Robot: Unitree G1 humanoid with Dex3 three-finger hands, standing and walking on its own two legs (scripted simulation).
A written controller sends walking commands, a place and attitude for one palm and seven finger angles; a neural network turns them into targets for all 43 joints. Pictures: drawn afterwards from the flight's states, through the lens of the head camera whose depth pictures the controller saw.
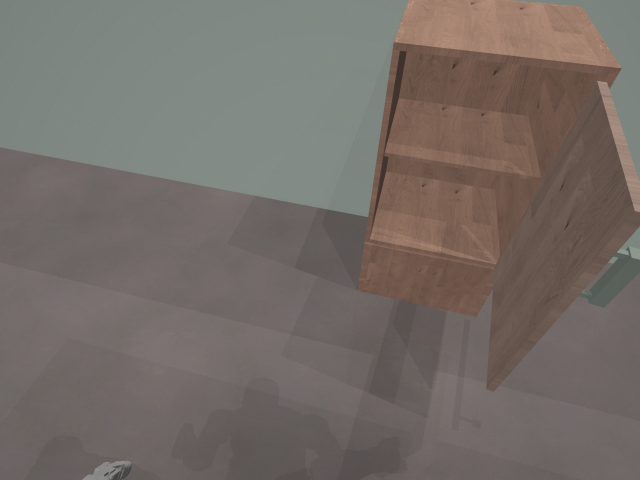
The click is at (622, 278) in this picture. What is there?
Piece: cupboard door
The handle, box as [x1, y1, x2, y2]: [579, 247, 639, 306]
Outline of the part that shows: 639,249 633,247 628,247 625,250 619,249 613,256 616,256 618,258 588,291 583,290 579,296 586,297 589,303 604,306 639,272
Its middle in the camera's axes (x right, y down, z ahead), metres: +0.47 +0.06 +0.65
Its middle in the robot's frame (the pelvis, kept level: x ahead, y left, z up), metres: +0.47 -0.44 -0.03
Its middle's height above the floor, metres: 0.74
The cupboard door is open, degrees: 85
